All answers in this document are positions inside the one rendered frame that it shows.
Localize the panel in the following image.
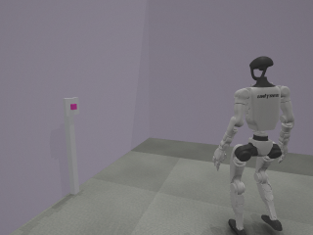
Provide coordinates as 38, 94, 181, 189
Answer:
63, 97, 79, 195

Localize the right robot hand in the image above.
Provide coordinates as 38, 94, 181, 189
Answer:
277, 143, 289, 163

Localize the robot right shin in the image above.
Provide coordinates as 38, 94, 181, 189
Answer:
256, 172, 278, 221

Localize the right robot thigh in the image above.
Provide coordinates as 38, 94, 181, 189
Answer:
253, 141, 282, 184

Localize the left robot hand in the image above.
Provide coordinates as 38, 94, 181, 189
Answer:
212, 148, 227, 171

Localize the robot left forearm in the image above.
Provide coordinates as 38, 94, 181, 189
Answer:
218, 117, 238, 152

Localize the button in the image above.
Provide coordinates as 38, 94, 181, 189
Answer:
70, 104, 77, 110

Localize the left robot upper arm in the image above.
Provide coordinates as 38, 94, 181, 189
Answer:
234, 87, 250, 127

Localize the robot right forearm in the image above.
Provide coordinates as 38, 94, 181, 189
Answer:
278, 121, 294, 146

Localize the right robot upper arm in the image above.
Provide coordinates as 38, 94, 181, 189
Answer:
276, 85, 294, 124

